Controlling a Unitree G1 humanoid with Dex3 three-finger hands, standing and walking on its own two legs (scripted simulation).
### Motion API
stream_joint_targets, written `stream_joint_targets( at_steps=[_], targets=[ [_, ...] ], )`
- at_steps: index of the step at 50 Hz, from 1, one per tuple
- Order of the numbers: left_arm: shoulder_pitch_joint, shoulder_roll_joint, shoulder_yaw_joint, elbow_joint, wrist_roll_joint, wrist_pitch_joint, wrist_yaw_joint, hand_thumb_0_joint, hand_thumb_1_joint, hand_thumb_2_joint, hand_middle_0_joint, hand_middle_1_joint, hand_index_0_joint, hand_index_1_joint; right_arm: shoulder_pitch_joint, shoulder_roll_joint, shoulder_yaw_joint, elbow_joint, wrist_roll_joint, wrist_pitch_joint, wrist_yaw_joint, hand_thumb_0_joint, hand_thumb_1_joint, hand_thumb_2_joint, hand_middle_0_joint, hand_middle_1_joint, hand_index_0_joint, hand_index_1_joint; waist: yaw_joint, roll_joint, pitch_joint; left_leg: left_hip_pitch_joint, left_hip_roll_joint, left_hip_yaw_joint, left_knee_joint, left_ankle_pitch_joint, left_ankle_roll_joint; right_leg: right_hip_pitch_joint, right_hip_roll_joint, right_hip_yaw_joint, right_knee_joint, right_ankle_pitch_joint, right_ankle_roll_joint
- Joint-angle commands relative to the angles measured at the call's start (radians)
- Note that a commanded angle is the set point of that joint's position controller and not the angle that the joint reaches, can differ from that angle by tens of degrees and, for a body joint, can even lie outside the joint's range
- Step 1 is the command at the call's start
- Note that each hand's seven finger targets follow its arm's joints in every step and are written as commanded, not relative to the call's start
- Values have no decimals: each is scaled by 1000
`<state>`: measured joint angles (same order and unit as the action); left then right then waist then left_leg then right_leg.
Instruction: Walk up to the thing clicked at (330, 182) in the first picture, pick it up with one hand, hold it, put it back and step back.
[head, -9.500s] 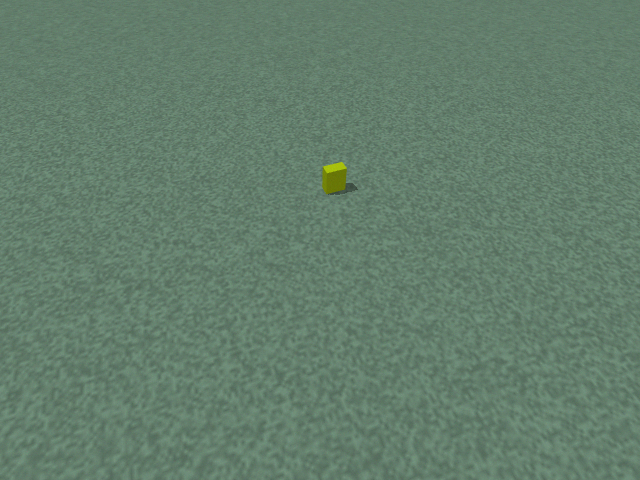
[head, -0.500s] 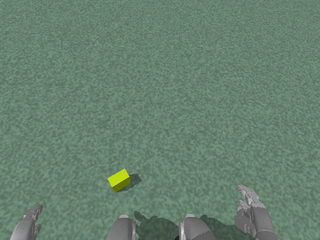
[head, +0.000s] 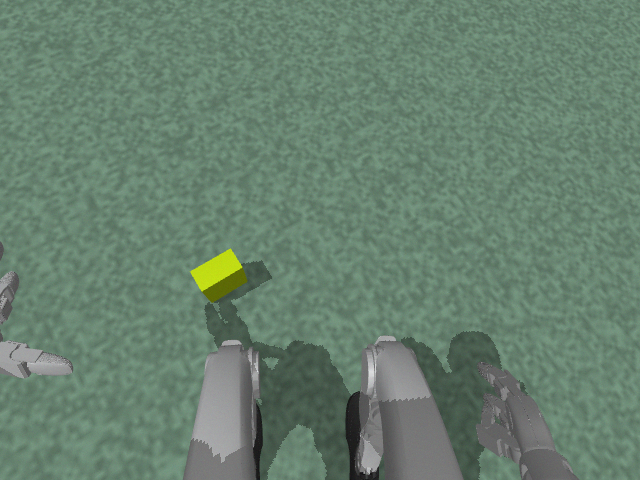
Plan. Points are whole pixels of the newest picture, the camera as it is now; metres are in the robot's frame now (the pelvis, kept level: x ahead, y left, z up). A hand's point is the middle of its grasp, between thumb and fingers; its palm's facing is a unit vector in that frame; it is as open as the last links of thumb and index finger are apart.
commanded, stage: go down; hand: left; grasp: from the side
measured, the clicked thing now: (220, 276) +0.46 +0.20 -0.47
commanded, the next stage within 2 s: approach in 1.34 s
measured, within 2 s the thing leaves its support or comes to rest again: neither
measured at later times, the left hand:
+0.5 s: hand (34, 291) +0.35 +0.38 -0.12, palm faces +0.17 -0.98 -0.12, open 17.1 cm
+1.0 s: hand (37, 279) +0.37 +0.39 -0.14, palm faces +0.15 -0.99 -0.09, open 17.4 cm
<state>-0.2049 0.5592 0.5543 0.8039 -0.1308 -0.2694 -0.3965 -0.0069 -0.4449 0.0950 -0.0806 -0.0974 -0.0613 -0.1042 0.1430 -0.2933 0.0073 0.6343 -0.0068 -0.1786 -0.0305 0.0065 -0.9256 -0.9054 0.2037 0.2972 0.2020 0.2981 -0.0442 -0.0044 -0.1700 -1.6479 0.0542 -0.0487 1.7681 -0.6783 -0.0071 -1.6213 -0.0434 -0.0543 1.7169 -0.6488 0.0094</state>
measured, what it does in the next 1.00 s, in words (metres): lowers itself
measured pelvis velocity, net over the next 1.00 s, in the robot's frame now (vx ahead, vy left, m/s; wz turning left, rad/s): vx -0.04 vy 0.00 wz -0.05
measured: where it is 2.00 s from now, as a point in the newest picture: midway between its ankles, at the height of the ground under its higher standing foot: (305, 465)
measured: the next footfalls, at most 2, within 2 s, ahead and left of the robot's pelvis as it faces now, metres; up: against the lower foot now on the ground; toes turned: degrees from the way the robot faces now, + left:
none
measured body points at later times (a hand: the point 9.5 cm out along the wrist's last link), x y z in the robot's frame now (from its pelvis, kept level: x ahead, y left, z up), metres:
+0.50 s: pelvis -0.02 +0.00 -0.09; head +0.19 +0.05 +0.31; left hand +0.33 +0.43 -0.11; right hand +0.13 -0.28 -0.20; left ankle +0.05 +0.12 -0.50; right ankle +0.06 -0.13 -0.50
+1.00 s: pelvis -0.04 +0.00 -0.15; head +0.17 +0.06 +0.25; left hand +0.36 +0.45 -0.13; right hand +0.10 -0.28 -0.24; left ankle +0.05 +0.12 -0.50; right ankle +0.06 -0.13 -0.50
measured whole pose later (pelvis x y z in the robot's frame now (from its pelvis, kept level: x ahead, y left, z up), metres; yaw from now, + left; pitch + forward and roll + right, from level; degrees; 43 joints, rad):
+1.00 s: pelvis -0.04 +0.00 -0.15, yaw -3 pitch +32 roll -7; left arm -0.61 0.87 0.79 1.09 -0.18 -0.41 -0.69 -0.01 -0.52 0.04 -0.07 -0.06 -0.06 -0.06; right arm 0.12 -0.35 0.10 0.69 -0.05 -0.18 -0.02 0.00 -0.93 -0.91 0.21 0.30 0.20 0.30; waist -0.10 -0.04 -0.09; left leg -2.11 0.04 -0.11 2.24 -0.69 0.00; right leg -2.06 -0.04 -0.07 2.15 -0.65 0.02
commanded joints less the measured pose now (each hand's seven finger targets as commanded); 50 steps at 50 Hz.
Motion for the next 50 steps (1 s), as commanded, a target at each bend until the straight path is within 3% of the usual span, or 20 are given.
stream_joint_targets(
  at_steps=[1,3,4,5,6,10,13,15,18,22,26,28,31,37,42,45,50],
  targets=[
    [-220,370,148,-196,-45,-143,-51,0,-439,101,-53,-94,-47,-94,72,-203,-73,-75,3,-41,-15,0,-906,-901,200,300,200,300,29,128,-572,330,-33,-14,-164,292,31,217,32,21,-120,224,-43],
    [-305,380,137,-197,-49,-172,-71,0,-391,93,-49,-81,-44,-79,74,-208,-79,-62,-1,-44,-22,0,-912,-903,200,299,200,299,6,133,-583,315,-29,-9,-135,235,32,185,34,28,-118,182,-40],
    [-246,380,151,-72,-46,-169,-80,0,-413,79,-51,-78,-48,-74,75,-206,-67,-54,-2,-46,-24,0,-912,-902,200,299,200,299,-6,107,-525,259,-31,-12,-127,208,33,166,34,25,-109,163,-38],
    [-321,407,163,-133,-52,-186,-86,0,-413,82,-50,-77,-46,-74,77,-214,-68,-54,-3,-48,-25,0,-912,-902,200,299,200,299,2,130,-547,249,-31,-13,-120,191,30,152,33,25,-94,150,-41],
    [-302,439,180,-58,-46,-188,-97,0,-423,72,-50,-77,-48,-72,75,-216,-59,-45,-4,-46,-27,0,-914,-903,200,299,200,299,10,134,-528,242,-29,-23,-125,144,28,113,35,19,-80,112,-43],
    [-328,475,198,-44,-47,-191,-134,0,-409,75,-55,-82,-53,-76,71,-222,-48,-45,-8,-32,-28,0,-907,-900,200,299,200,299,37,179,-564,224,-29,-20,-117,85,23,95,34,19,-59,66,-45],
    [-284,496,224,45,-58,-180,-156,0,-455,54,-58,-66,-55,-62,79,-229,-35,-35,-7,-33,-25,0,-914,-902,200,299,200,299,36,153,-526,148,-30,-11,-77,109,26,79,36,8,-23,81,-45],
    [-313,523,241,12,-70,-184,-172,0,-463,42,-59,-57,-56,-53,75,-233,-30,-31,-7,-30,-24,0,-920,-904,200,299,200,299,46,166,-555,156,-28,-12,-48,150,27,67,38,2,9,115,-48],
    [-350,531,249,9,-79,-191,-195,0,-454,44,-57,-50,-53,-48,84,-247,-28,-22,-9,-28,-19,0,-920,-905,200,299,200,299,34,201,-577,196,-24,-28,-18,249,21,18,37,-13,65,181,-53],
    [-429,562,258,-10,-83,-209,-217,0,-485,43,-60,-50,-53,-50,82,-252,-22,-9,-16,-28,-18,0,-927,-908,200,299,200,299,19,228,-586,198,-21,-39,20,277,19,-27,34,-15,105,196,-55],
    [-482,569,254,29,-83,-218,-239,0,-502,32,-66,-55,-61,-53,83,-261,-22,-1,-25,-28,-16,0,-929,-907,200,299,200,299,-3,200,-550,114,-24,-24,58,190,27,-48,36,-15,115,143,-50],
    [-492,605,269,33,-84,-218,-245,0,-516,37,-65,-57,-59,-57,86,-265,-21,-2,-26,-27,-16,0,-926,-907,200,299,200,299,5,185,-549,66,-25,-11,69,135,30,-29,37,-12,111,108,-47],
    [-506,621,271,40,-83,-210,-259,0,-508,31,-65,-55,-60,-54,90,-279,-16,4,-30,-27,-15,0,-927,-907,200,299,200,299,9,237,-572,112,-21,-23,77,164,21,-76,35,-22,156,129,-52],
    [-545,684,298,58,-81,-204,-263,0,-533,34,-66,-55,-60,-55,85,-282,-3,0,-28,-25,-12,0,-925,-906,200,299,200,299,7,222,-550,36,-23,-27,100,101,26,-101,36,-32,189,83,-48],
    [-566,690,296,92,-77,-200,-275,0,-519,33,-67,-58,-61,-58,89,-291,2,0,-30,-24,-10,0,-925,-906,200,299,200,299,-13,230,-522,15,-23,-36,122,88,24,-152,35,-40,219,78,-49],
    [-584,687,294,93,-86,-201,-289,0,-538,34,-68,-65,-63,-65,93,-296,8,2,-32,-23,-9,0,-929,-907,200,299,200,299,-16,249,-529,22,-25,-35,143,112,24,-166,33,-41,237,97,-50],
    [-597,726,302,99,-90,-200,-298,0,-512,42,-64,-63,-59,-63,89,-298,18,3,-32,-24,-8,0,-925,-906,200,300,200,300,-15,219,-510,-36,-27,-22,169,63,33,-155,38,-44,231,57,-44]
  ],
)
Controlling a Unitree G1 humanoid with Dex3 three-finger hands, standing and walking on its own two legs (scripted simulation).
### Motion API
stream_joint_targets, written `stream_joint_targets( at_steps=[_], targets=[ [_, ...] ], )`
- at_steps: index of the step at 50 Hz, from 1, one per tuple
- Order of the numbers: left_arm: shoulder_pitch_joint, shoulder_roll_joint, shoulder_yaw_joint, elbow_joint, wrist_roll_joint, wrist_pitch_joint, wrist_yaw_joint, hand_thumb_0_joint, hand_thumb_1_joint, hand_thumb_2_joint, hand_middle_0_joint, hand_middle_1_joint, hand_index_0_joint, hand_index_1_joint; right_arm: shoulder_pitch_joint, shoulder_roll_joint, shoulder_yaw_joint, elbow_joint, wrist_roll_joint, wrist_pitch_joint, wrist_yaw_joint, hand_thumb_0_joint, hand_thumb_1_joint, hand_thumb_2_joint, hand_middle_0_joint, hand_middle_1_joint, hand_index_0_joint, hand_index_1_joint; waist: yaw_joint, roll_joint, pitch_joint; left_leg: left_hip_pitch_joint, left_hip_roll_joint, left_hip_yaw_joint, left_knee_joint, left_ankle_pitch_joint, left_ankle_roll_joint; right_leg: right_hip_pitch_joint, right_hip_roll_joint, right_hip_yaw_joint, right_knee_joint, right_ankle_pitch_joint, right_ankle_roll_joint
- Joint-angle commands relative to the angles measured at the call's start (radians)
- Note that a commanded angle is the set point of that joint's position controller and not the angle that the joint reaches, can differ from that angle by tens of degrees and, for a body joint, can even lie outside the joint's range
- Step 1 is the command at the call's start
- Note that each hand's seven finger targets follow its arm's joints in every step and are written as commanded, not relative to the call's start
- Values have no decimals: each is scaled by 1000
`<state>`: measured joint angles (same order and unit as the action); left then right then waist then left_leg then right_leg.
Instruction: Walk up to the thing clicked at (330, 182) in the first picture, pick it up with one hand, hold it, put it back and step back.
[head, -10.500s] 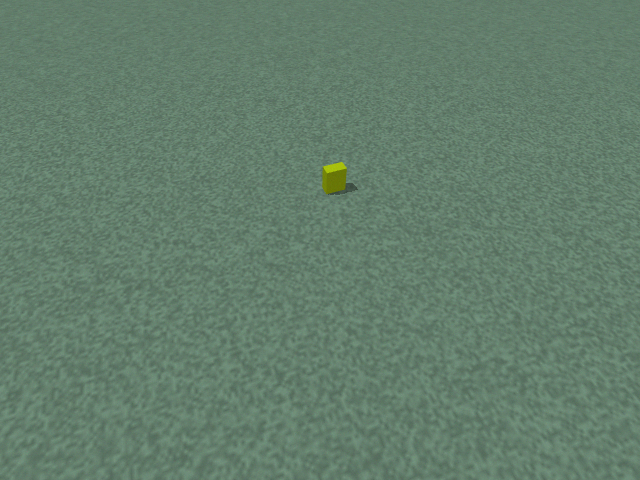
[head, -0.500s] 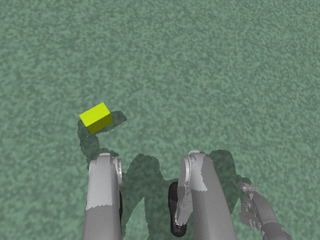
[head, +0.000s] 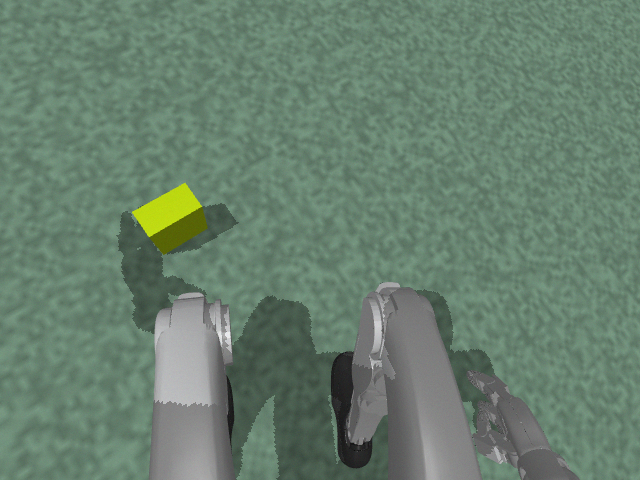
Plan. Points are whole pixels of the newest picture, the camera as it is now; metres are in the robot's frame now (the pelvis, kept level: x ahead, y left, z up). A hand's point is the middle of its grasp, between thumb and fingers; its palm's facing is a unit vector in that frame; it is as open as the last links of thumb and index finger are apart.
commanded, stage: go down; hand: left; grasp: from the side
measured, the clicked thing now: (173, 221) +0.49 +0.22 -0.33
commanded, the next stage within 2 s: approach in 0.34 s
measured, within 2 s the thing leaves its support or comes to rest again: neither
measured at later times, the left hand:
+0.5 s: hand out of the picture +0.39 +0.42 -0.01, palm faces +0.20 -0.98 -0.07, open 17.3 cm
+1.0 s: hand (65, 228) +0.43 +0.34 -0.20, palm faces +0.14 -0.99 +0.03, open 17.4 cm
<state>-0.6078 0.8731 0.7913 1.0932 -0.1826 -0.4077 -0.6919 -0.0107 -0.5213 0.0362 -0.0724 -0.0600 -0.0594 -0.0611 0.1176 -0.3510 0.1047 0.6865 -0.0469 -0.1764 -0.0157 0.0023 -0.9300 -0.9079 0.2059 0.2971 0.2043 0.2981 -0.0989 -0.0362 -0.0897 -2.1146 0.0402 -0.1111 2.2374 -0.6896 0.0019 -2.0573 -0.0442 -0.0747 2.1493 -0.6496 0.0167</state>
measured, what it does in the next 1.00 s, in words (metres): lowers itself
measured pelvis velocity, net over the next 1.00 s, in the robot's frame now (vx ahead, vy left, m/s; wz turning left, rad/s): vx -0.01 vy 0.01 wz -0.10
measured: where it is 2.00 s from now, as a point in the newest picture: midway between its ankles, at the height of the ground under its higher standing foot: (285, 439)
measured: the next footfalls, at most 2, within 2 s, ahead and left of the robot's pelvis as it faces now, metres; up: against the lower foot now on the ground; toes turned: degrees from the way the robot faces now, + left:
none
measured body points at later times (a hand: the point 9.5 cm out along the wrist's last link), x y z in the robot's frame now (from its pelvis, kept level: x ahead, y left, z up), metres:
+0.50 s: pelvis +0.00 +0.00 -0.02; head +0.21 +0.09 +0.37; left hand +0.38 +0.48 +0.00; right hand +0.15 -0.28 -0.11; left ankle +0.08 +0.12 -0.36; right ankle +0.11 -0.13 -0.35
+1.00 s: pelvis -0.01 +0.01 -0.08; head +0.24 +0.14 +0.27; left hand +0.42 +0.39 -0.20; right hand +0.13 -0.27 -0.13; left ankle +0.08 +0.12 -0.36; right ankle +0.11 -0.13 -0.35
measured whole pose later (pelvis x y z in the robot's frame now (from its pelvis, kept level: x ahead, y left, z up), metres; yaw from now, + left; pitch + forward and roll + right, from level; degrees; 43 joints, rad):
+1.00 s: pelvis -0.01 +0.01 -0.08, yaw -6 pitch +23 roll -12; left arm -0.67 0.93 0.78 1.34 -0.16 -0.76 -0.60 -0.01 -0.56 0.04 -0.09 -0.10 -0.07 -0.11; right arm -0.03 -0.38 0.31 0.62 -0.20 -0.12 0.04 0.00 -0.92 -0.90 0.21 0.30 0.20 0.30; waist -0.22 -0.19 0.15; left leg -2.24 0.04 -0.24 2.53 -0.71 0.00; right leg -2.13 -0.01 -0.16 2.35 -0.63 0.04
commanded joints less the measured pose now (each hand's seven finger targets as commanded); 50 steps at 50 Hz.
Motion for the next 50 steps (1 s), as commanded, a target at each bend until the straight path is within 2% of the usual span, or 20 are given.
stream_joint_targets(
  at_steps=[1,3,8,10,13,18,21,22,24,28,30,36,39,41,43,44,45,46,48,50],
  targets=[
    [-200,411,62,-191,-38,-61,-6,0,-511,49,-63,-68,-58,-68,119,-241,-79,-50,7,-27,-22,0,-921,-906,200,300,200,300,33,255,-600,440,-12,41,-293,87,23,281,39,-25,-199,66,-52],
    [-215,444,78,-220,-42,-63,-10,0,-516,40,-66,-62,-60,-63,120,-251,-80,-52,8,-25,-24,0,-922,-906,200,300,200,300,43,283,-627,459,-12,38,-292,103,20,276,39,-25,-185,78,-54],
    [-178,439,88,-194,-46,-52,-17,0,-498,50,-66,-67,-58,-69,133,-252,-73,-45,8,-20,-23,0,-925,-907,200,300,200,300,41,297,-630,474,-13,29,-282,164,14,266,37,-32,-159,122,-57],
    [-187,464,102,-213,-43,-50,-16,0,-515,50,-67,-70,-58,-73,136,-253,-74,-49,8,-18,-22,0,-924,-907,200,300,200,300,49,305,-643,480,-13,28,-281,166,13,262,37,-32,-156,120,-57],
    [-180,438,83,-202,-43,-48,-21,0,-513,55,-64,-71,-57,-73,133,-256,-71,-50,8,-17,-21,0,-925,-908,200,300,200,300,31,302,-605,463,-11,21,-280,146,14,249,37,-38,-152,112,-56],
    [-205,449,93,-206,-53,-56,-31,0,-516,41,-69,-61,-60,-64,130,-262,-65,-50,5,-14,-20,0,-925,-907,200,300,200,300,23,306,-607,467,-12,22,-257,174,13,243,37,-40,-144,129,-56],
    [-211,467,99,-187,-53,-62,-35,0,-526,47,-68,-67,-60,-70,117,-265,-62,-55,5,-16,-21,0,-925,-908,200,300,200,300,22,301,-571,442,-12,15,-261,119,18,214,39,-41,-143,90,-55],
    [-209,455,91,-180,-54,-64,-39,0,-535,118,-91,-125,-58,-150,113,-264,-60,-55,4,-15,-21,0,-933,-908,201,301,200,301,19,296,-563,445,-10,12,-260,106,17,205,39,-42,-144,81,-54],
    [-211,483,107,-162,-59,-74,-44,0,-519,24,-98,-93,-76,-108,110,-270,-54,-58,4,-15,-19,0,-911,-902,199,300,199,300,16,286,-548,420,-10,8,-257,88,19,206,41,-47,-136,67,-54],
    [-214,422,81,-56,-87,-111,-59,0,-535,23,-96,-90,-74,-105,101,-271,-28,-61,-7,-22,-13,0,-915,-903,199,300,199,300,-32,228,-492,347,-11,15,-197,110,23,211,50,-58,-123,81,-49],
    [-210,398,69,-1,-98,-134,-60,0,-545,24,-94,-88,-72,-104,93,-275,-15,-63,-16,-26,-11,0,-915,-903,199,300,199,300,-39,197,-480,324,-10,17,-163,125,25,221,54,-60,-116,96,-46],
    [-257,353,-2,86,-73,-206,-23,0,-560,32,-89,-94,-72,-107,65,-304,12,-76,-48,-17,5,0,-904,-900,199,300,199,300,-75,226,-444,334,0,-4,-116,92,13,168,60,-90,-72,81,-49],
    [-277,404,20,53,-57,-269,11,0,-569,20,-88,-84,-72,-96,45,-313,36,-79,-74,-6,14,0,-910,-901,199,300,199,300,-73,278,-474,370,6,-9,-87,129,5,187,63,-100,-40,108,-48],
    [-299,467,59,2,-53,-323,39,0,-552,28,-89,-87,-72,-99,31,-322,52,-83,-91,7,21,0,-911,-901,199,300,199,301,-65,322,-503,391,10,-12,-73,154,-2,209,66,-105,-17,124,-47],
    [-294,461,55,9,-39,-370,62,0,-569,35,-90,-104,-75,-114,4,-328,65,-82,-109,24,27,0,-918,-903,199,300,199,300,-76,368,-486,404,14,-21,-67,151,-8,194,67,-115,8,123,-47],
    [-291,418,25,-4,-34,-392,68,0,-567,43,-90,-110,-75,-120,-15,-326,78,-97,-120,29,32,0,-921,-903,199,300,199,300,-83,378,-482,421,17,-28,-63,163,-13,187,69,-124,20,132,-48],
    [-272,421,23,29,-21,-408,78,0,-559,55,-86,-120,-72,-129,-31,-334,83,-92,-128,37,34,0,-923,-905,199,300,199,300,-86,394,-463,421,19,-33,-62,155,-17,174,69,-129,31,126,-50],
    [-237,461,53,55,-8,-421,95,0,-552,58,-84,-122,-72,-130,-40,-345,88,-87,-139,46,34,0,-923,-905,199,300,199,300,-76,410,-448,423,20,-38,-58,158,-19,169,71,-134,42,129,-50],
    [-190,446,52,105,-2,-445,116,0,-585,56,-83,-113,-70,-121,-47,-350,107,-82,-158,64,37,0,-930,-907,199,300,199,300,-84,427,-438,432,25,-41,-37,201,-26,183,74,-143,56,162,-50],
    [-167,380,29,132,-14,-468,133,0,-593,64,-80,-119,-68,-128,-61,-354,123,-91,-173,76,44,0,-935,-909,199,300,199,300,-107,419,-412,424,27,-51,-21,224,-29,190,79,-159,63,183,-49]
  ],
)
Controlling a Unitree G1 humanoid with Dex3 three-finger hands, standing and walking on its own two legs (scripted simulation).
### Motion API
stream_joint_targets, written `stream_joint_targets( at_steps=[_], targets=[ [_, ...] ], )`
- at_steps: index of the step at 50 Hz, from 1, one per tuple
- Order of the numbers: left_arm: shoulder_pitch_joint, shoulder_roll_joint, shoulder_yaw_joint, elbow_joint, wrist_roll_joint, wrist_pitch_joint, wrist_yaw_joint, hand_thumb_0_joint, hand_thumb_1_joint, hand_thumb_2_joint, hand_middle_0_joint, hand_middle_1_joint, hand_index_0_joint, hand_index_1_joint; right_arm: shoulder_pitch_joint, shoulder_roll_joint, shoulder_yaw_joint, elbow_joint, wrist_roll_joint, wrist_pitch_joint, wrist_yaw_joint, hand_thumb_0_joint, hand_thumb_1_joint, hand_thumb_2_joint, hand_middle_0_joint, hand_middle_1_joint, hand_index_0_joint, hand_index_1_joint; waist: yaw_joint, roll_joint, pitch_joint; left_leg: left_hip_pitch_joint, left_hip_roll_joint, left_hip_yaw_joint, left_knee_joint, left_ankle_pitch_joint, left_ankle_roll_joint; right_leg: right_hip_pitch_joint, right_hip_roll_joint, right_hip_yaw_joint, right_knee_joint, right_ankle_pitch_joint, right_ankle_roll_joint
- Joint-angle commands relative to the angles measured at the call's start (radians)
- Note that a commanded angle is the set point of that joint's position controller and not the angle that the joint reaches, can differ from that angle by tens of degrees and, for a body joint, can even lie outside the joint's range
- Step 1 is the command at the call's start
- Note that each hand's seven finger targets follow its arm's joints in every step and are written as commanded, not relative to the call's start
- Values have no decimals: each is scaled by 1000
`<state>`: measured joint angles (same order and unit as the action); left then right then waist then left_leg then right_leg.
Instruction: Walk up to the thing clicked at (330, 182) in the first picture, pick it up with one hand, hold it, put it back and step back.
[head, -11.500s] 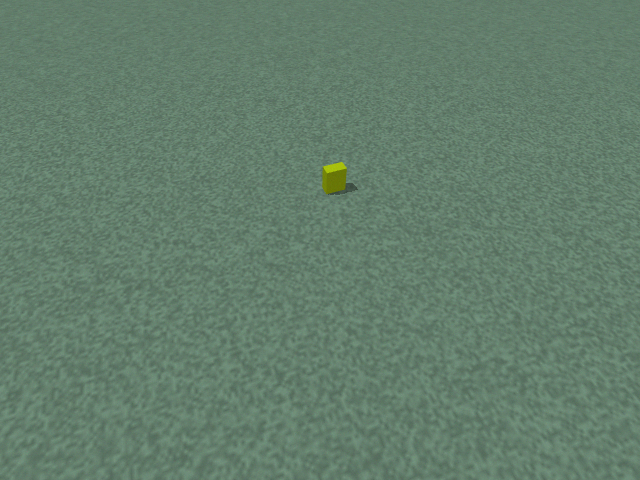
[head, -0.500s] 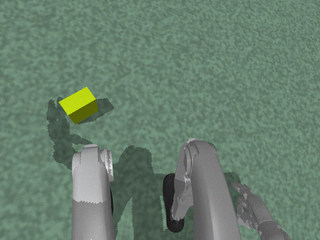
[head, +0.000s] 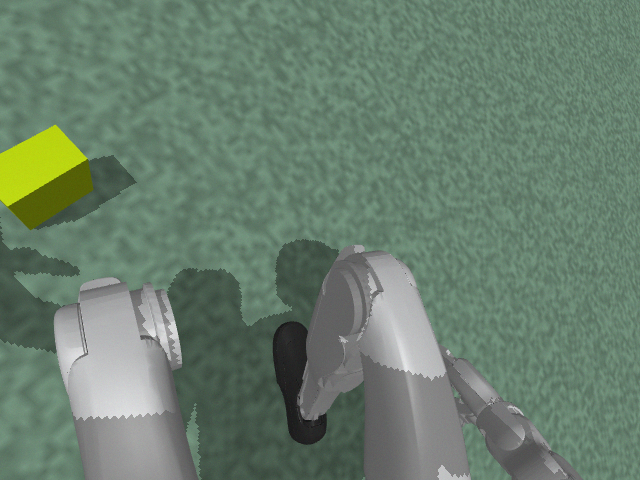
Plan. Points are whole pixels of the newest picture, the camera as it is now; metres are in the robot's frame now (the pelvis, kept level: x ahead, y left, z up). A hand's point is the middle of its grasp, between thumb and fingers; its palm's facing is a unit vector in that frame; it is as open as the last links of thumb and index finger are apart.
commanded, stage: close in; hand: left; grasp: from the side
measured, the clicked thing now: (42, 181) +0.47 +0.26 -0.25
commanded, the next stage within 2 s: rest palm in 0.74 s
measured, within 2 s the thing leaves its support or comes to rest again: neither
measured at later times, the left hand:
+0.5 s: hand out of the picture +0.41 +0.29 -0.18, palm faces +0.26 -0.96 +0.03, open 17.6 cm
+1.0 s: hand (28, 213) +0.42 +0.26 -0.21, palm faces +0.29 -0.96 +0.01, open 17.1 cm
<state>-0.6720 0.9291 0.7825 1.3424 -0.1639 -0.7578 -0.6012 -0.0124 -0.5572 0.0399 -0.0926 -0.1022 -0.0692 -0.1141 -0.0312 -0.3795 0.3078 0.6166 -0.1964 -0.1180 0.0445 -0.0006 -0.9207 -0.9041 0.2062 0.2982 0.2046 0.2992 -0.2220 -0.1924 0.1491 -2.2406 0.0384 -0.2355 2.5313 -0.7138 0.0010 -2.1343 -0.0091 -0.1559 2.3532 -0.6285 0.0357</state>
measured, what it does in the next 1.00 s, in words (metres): stands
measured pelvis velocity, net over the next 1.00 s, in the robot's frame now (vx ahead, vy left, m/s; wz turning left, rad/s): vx -0.01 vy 0.01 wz -0.08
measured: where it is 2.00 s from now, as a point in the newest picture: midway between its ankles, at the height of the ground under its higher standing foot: (229, 432)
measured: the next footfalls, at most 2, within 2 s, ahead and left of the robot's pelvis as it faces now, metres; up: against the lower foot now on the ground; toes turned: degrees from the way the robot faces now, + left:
none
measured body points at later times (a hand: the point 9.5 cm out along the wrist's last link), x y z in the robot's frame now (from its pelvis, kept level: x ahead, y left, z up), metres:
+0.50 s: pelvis -0.01 +0.01 -0.03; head +0.22 +0.17 +0.32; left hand +0.39 +0.34 -0.18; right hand +0.15 -0.25 -0.06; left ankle +0.08 +0.12 -0.28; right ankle +0.13 -0.13 -0.28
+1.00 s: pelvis -0.01 +0.01 -0.03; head +0.23 +0.19 +0.30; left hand +0.40 +0.31 -0.21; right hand +0.15 -0.24 -0.06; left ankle +0.08 +0.12 -0.28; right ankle +0.13 -0.13 -0.28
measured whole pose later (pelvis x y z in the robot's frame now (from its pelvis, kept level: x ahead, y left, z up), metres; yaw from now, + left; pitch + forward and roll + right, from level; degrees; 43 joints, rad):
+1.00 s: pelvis -0.01 +0.01 -0.03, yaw -4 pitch +12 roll -18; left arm -0.63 0.81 0.50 1.48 -0.11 -1.14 -0.05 -0.01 -0.46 0.08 -0.07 -0.05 -0.06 -0.05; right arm -0.18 -0.38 0.52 0.56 -0.37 0.00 0.15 -0.01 -0.93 -0.91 0.21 0.30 0.20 0.30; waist -0.26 -0.28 0.32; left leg -2.21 0.03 -0.38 2.67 -0.72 0.00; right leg -2.05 0.03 -0.25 2.39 -0.58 0.08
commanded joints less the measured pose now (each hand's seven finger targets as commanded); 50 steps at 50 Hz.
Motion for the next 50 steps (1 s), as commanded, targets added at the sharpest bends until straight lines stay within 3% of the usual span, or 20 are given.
stream_joint_targets(
  at_steps=[1,5,7,14,15,16,20,22,31,37,38,43,45,50],
  targets=[
    [-117,296,19,-120,-41,-134,50,0,-611,15,-85,-100,-81,-101,72,-333,-71,-25,-29,23,-14,0,-945,-910,199,300,199,300,4,577,-630,556,32,61,-314,249,-32,251,42,-87,-129,164,-68],
    [-156,223,-28,-113,-55,-187,92,0,-611,0,-88,-85,-90,-79,39,-346,-48,-30,-54,32,-4,0,-956,-911,199,300,199,300,-48,544,-602,542,37,37,-278,246,-31,270,49,-111,-126,183,-58],
    [-167,193,-47,-107,-57,-212,128,0,-611,0,-91,-82,-95,-74,26,-353,-38,-26,-63,36,4,0,-959,-911,199,300,199,300,-58,542,-590,536,38,29,-265,236,-32,275,52,-119,-119,184,-55],
    [-141,141,-94,-69,-11,-284,269,0,-611,0,-85,-68,-90,-58,-12,-353,-11,-29,-93,59,36,0,-956,-910,199,300,199,300,-51,505,-501,435,31,21,-248,138,-29,296,62,-141,-119,142,-48],
    [-148,129,-112,-65,-1,-293,284,0,-611,0,-86,-66,-93,-55,-20,-354,-8,-33,-95,63,39,0,-959,-910,199,300,199,300,-68,498,-482,416,29,17,-252,115,-28,292,61,-147,-120,129,-47],
    [-131,125,-110,-68,1,-303,297,0,-611,0,-81,-64,-85,-56,-25,-349,-3,-32,-100,66,43,0,-956,-910,199,300,199,300,-63,488,-481,410,31,22,-241,120,-25,308,64,-144,-124,139,-46],
    [-111,113,-135,-45,4,-334,325,0,-593,0,-75,-55,-80,-45,-49,-355,10,-42,-114,80,50,0,-953,-908,199,300,200,300,-77,467,-465,387,31,15,-232,112,-21,318,71,-152,-122,139,-45],
    [-135,96,-155,-34,-1,-350,341,0,-575,0,-72,-50,-78,-39,-58,-357,23,-49,-121,85,52,0,-954,-909,199,300,200,300,-102,445,-453,372,31,2,-231,92,-19,316,73,-161,-123,127,-42],
    [-157,47,-234,-12,6,-405,404,0,-558,7,-59,-53,-68,-40,-95,-364,54,-64,-142,94,60,0,-940,-906,199,300,199,300,-122,451,-410,376,31,-28,-228,52,-24,301,78,-178,-111,122,-37],
    [-126,57,-228,2,24,-431,467,0,-550,31,-55,-49,-59,-42,-94,-364,70,-62,-160,111,68,0,-937,-907,199,300,199,300,-110,484,-419,416,35,-39,-225,117,-36,338,84,-186,-99,172,-38],
    [-137,39,-243,5,27,-435,476,0,-528,44,-52,-54,-56,-46,-99,-366,73,-65,-162,112,68,0,-934,-907,199,300,199,300,-123,478,-405,412,36,-47,-227,122,-37,331,82,-191,-96,178,-38],
    [-130,43,-257,-12,55,-448,529,0,-426,99,-79,-45,-66,-52,-106,-360,80,-60,-175,125,75,0,-918,-908,199,300,199,300,-121,492,-411,422,35,-43,-218,154,-37,356,87,-193,-99,205,-37],
    [-134,22,-269,3,56,-451,547,0,-392,120,-90,-62,-76,-69,-107,-357,86,-62,-178,127,78,0,-917,-908,199,300,199,300,-140,473,-409,417,36,-47,-213,154,-35,362,89,-197,-103,210,-34],
    [-160,34,-287,14,64,-462,579,0,-343,128,-77,-49,-62,-57,-112,-360,95,-61,-182,134,80,0,-914,-907,199,300,199,300,-156,450,-400,402,35,-51,-201,135,-29,361,95,-201,-114,203,-30]
  ],
)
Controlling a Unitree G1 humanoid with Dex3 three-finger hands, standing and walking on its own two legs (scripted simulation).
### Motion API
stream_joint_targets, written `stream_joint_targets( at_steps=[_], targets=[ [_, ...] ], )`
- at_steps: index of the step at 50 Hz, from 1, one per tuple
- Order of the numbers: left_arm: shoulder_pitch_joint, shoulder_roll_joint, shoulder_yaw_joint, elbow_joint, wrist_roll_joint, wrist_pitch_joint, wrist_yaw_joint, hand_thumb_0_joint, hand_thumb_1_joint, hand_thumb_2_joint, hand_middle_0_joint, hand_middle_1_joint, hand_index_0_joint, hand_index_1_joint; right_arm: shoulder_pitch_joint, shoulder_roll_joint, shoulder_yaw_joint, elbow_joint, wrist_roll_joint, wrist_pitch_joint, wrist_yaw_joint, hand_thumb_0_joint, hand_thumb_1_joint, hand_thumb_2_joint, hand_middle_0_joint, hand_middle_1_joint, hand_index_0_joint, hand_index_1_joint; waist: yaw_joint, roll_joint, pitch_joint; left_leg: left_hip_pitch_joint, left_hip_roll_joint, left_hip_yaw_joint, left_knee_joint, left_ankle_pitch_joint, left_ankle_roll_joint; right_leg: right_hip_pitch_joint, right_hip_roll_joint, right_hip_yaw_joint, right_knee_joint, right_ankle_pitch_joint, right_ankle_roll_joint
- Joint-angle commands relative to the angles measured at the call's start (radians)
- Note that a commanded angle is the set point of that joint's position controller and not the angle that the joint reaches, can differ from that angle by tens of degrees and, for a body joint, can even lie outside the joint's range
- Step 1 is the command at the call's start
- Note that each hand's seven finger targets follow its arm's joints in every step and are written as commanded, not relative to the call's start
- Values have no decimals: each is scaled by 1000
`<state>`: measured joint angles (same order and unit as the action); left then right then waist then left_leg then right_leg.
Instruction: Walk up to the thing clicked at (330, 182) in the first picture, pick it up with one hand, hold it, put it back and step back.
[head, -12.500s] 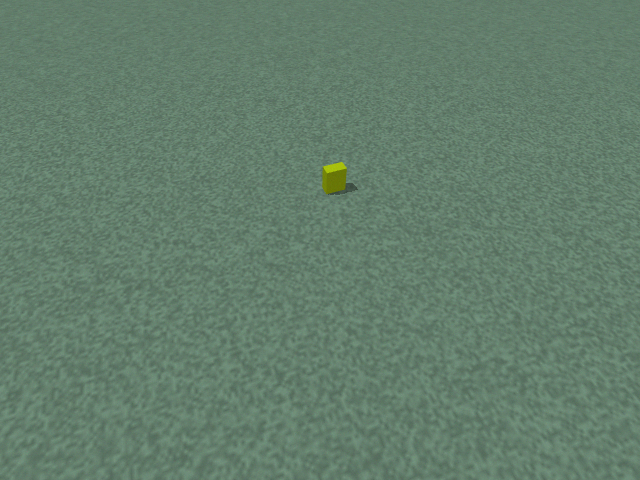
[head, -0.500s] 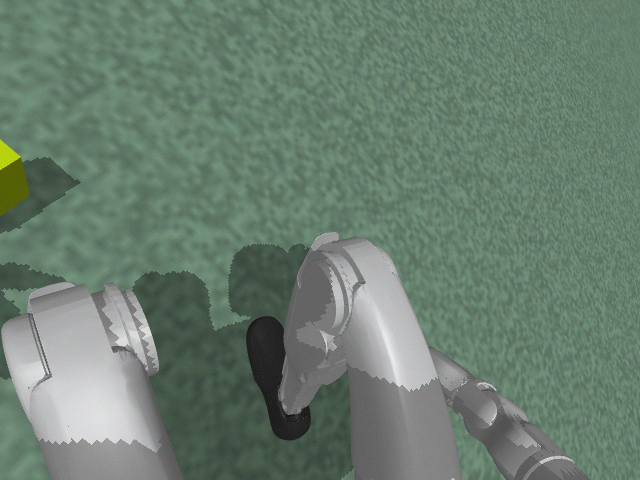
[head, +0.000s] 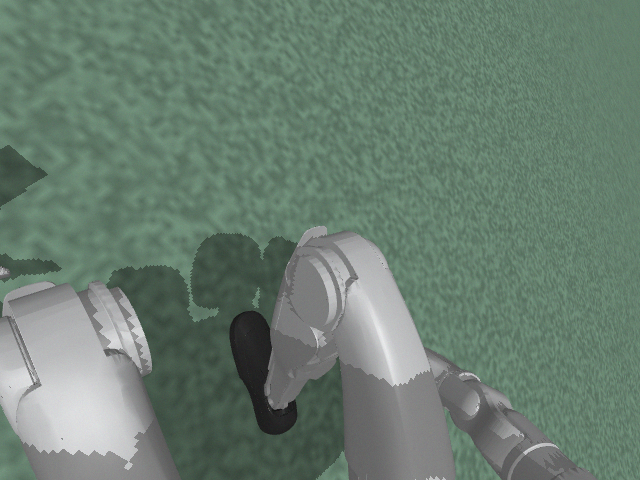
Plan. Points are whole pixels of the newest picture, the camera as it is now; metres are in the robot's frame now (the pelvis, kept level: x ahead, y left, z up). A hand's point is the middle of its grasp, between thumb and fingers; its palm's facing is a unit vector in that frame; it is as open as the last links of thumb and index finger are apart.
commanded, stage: rest palm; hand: left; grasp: from the side
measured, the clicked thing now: out of the picture +0.46 +0.28 -0.22
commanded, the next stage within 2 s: close in 0.04 s
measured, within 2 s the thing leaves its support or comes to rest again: leaves its support in 1.92 s
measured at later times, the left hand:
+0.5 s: hand out of the picture +0.43 +0.29 -0.19, palm faces +0.40 -0.92 +0.00, open 13.3 cm
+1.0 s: hand out of the picture +0.44 +0.29 -0.19, palm faces +0.41 -0.91 -0.01, open 8.9 cm
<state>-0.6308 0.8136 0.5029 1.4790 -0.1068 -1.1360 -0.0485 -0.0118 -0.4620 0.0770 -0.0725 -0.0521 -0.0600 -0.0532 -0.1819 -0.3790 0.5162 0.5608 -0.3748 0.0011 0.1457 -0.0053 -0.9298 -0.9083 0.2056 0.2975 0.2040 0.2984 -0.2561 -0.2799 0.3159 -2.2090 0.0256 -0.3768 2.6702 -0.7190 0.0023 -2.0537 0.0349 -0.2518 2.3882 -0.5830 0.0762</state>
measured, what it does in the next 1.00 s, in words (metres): stands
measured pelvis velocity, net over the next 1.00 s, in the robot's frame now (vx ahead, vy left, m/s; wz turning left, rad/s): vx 0.00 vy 0.00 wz -0.03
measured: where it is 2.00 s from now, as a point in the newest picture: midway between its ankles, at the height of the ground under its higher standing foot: (195, 438)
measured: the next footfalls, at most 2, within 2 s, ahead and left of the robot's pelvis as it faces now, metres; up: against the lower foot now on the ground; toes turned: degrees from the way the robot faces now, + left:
none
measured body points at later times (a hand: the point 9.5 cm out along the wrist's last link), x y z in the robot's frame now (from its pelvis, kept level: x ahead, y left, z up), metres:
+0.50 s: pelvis +0.00 +0.00 +0.00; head +0.23 +0.20 +0.32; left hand +0.40 +0.33 -0.19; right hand +0.17 -0.24 -0.02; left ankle +0.08 +0.12 -0.25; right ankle +0.15 -0.12 -0.25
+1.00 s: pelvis +0.00 +0.00 +0.01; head +0.24 +0.20 +0.32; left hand +0.41 +0.34 -0.19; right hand +0.17 -0.24 -0.03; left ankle +0.08 +0.12 -0.25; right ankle +0.15 -0.12 -0.25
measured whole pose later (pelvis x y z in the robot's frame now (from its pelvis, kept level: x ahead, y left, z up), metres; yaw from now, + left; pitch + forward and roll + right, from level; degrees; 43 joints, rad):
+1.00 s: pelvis +0.00 +0.00 +0.01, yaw -2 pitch +12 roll -19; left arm -0.70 0.91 0.50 1.54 -0.08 -1.14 0.03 -0.02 0.10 0.60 -0.63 -0.70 -0.69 -0.70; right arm -0.21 -0.37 0.57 0.54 -0.39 0.04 0.14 -0.01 -0.89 -0.90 0.21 0.30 0.20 0.30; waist -0.27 -0.31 0.34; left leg -2.20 0.04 -0.41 2.66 -0.74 0.00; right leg -2.05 0.05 -0.27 2.36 -0.58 0.08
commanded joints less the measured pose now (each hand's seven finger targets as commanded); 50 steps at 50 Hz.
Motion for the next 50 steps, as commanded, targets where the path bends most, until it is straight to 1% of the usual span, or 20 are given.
stream_joint_targets(
  at_steps=[1,7,10,15,17,19,22,23,25,27,29,30,32,35,36,38,42,46,49,50],
  targets=[
    [-197,147,-9,-117,8,-84,32,0,-335,132,-73,-48,-57,-57,37,-358,-111,-4,-6,15,-20,0,-916,-908,199,300,199,300,-120,535,-569,375,49,89,-338,141,-30,281,52,-105,-150,157,-71],
    [-200,172,-16,-91,34,-93,64,0,-297,157,-84,-68,-72,-74,12,-362,-100,-18,-9,22,-18,0,-910,-906,200,300,199,300,-120,554,-515,360,56,68,-366,69,-35,241,55,-120,-145,103,-74],
    [-206,183,-12,-96,34,-97,74,0,-188,230,-220,-182,-208,-186,6,-363,-98,-21,-9,22,-19,0,-910,-903,200,299,200,299,-121,549,-511,355,57,69,-365,65,-33,244,56,-120,-149,101,-74],
    [-229,185,-22,-90,40,-102,82,0,-63,303,-294,-252,-284,-254,11,-369,-92,-18,-11,26,-19,0,-906,-902,200,299,199,299,-142,577,-505,385,62,50,-374,102,-40,240,56,-127,-138,138,-72],
    [-221,189,-23,-87,42,-98,84,0,-13,342,-331,-290,-322,-292,14,-367,-91,-14,-12,28,-20,0,-899,-900,200,299,199,299,-138,569,-516,394,63,53,-365,116,-38,251,58,-124,-143,150,-72],
    [-229,176,-28,-86,39,-96,84,0,46,365,-351,-307,-341,-308,16,-364,-89,-11,-14,29,-20,0,-898,-900,200,299,200,299,-146,556,-520,391,62,55,-356,131,-36,261,59,-123,-148,164,-69],
    [-246,196,-28,-79,41,-94,89,0,94,423,-400,-357,-389,-361,16,-365,-83,-14,-13,30,-20,0,-894,-899,200,299,199,299,-146,558,-516,380,60,56,-358,119,-34,262,60,-124,-156,152,-71],
    [-234,186,-29,-80,41,-93,89,0,116,429,-408,-368,-398,-370,17,-367,-87,-10,-14,32,-20,0,-893,-899,200,299,200,299,-142,561,-511,388,63,54,-358,126,-36,261,59,-122,-151,160,-70],
    [-251,191,-31,-76,42,-93,91,0,155,464,-441,-401,-431,-403,16,-367,-82,-13,-15,33,-18,0,-894,-899,200,299,200,299,-151,558,-515,384,62,50,-360,115,-36,261,60,-128,-153,152,-70],
    [-242,200,-32,-69,43,-91,87,0,200,494,-483,-438,-473,-440,13,-365,-84,-10,-13,36,-19,0,-891,-898,200,299,200,299,-144,557,-506,374,60,56,-359,101,-32,259,61,-123,-159,141,-70],
    [-250,193,-30,-75,44,-88,88,0,257,534,-513,-471,-503,-472,21,-367,-82,-11,-15,38,-20,0,-887,-898,200,299,200,299,-152,563,-520,395,64,52,-360,131,-36,265,60,-125,-153,160,-71],
    [-244,195,-29,-71,44,-87,88,0,268,535,-517,-476,-509,-476,14,-366,-81,-10,-16,39,-20,0,-885,-897,200,299,200,299,-145,566,-518,400,66,49,-365,138,-39,260,59,-125,-148,164,-71],
    [-263,198,-32,-71,45,-86,88,0,293,562,-556,-509,-548,-508,19,-370,-82,-8,-15,42,-21,0,-887,-897,200,299,200,299,-157,573,-516,410,67,47,-366,138,-39,260,59,-126,-151,167,-71],
    [-273,212,-18,-75,34,-86,89,0,349,624,-618,-571,-609,-572,18,-367,-76,-11,-15,44,-22,0,-886,-897,200,299,199,299,-159,555,-536,391,64,53,-351,139,-33,279,62,-124,-159,170,-70],
    [-264,221,-12,-74,34,-84,86,0,394,645,-636,-591,-627,-591,23,-367,-76,-9,-15,45,-24,0,-882,-896,200,299,200,299,-151,563,-542,401,65,57,-348,157,-34,288,62,-121,-159,183,-69],
    [-277,224,-9,-69,30,-84,88,0,362,677,-683,-652,-679,-648,22,-365,-72,-11,-16,47,-24,0,-888,-896,200,299,200,299,-154,551,-539,384,63,57,-344,144,-31,286,63,-121,-163,174,-70],
    [-274,222,-2,-71,20,-81,87,0,398,740,-736,-718,-734,-714,20,-361,-69,-14,-15,48,-26,0,-884,-895,200,299,200,299,-151,541,-541,375,63,62,-341,133,-27,298,66,-121,-172,166,-70],
    [-273,251,7,-63,28,-82,87,0,399,784,-802,-778,-800,-775,15,-367,-68,-18,-14,51,-28,0,-890,-896,200,299,199,299,-148,563,-524,381,67,55,-356,125,-32,280,64,-125,-164,151,-72],
    [-282,244,1,-73,26,-81,77,0,437,840,-841,-833,-840,-830,13,-367,-70,-19,-15,53,-30,0,-888,-896,200,299,199,299,-152,564,-524,378,67,57,-354,121,-31,280,64,-124,-165,152,-72],
    [-277,250,14,-78,20,-78,77,0,430,850,-854,-847,-854,-844,16,-364,-69,-19,-15,52,-31,0,-889,-896,200,299,199,299,-147,561,-540,387,67,61,-348,131,-29,291,66,-120,-170,159,-72]
  ],
)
